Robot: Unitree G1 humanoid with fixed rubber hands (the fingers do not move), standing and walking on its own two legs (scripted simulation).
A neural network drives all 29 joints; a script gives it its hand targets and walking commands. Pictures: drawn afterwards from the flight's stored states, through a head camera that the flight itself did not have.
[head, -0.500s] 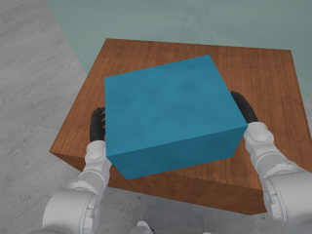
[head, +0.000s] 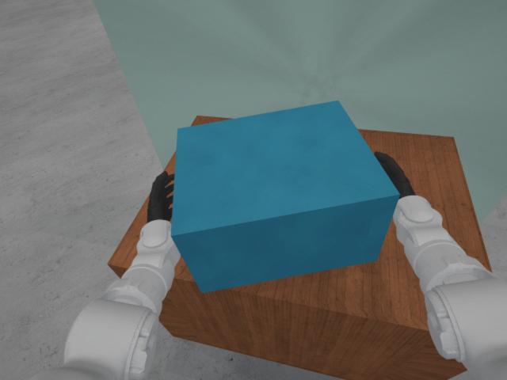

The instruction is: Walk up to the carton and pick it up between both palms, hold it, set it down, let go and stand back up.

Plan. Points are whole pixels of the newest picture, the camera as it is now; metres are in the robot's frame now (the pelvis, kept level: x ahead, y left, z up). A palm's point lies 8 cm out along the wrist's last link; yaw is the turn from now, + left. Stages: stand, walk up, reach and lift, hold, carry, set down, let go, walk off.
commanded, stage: reach and lift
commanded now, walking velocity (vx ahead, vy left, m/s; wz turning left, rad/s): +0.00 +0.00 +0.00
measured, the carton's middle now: (273, 192) +0.45 +0.05 +0.04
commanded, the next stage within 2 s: hold in 1.92 s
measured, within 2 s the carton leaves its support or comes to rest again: neither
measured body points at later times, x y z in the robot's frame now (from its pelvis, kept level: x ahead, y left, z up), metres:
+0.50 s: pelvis +0.01 +0.00 +0.03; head +0.03 -0.01 +0.48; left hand +0.42 +0.23 +0.13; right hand +0.45 -0.18 +0.13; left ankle +0.04 +0.13 -0.70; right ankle +0.04 -0.11 -0.70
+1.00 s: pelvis +0.01 +0.02 +0.04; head -0.02 +0.02 +0.49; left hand +0.41 +0.24 +0.17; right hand +0.42 -0.17 +0.18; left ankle +0.04 +0.13 -0.70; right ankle +0.04 -0.11 -0.70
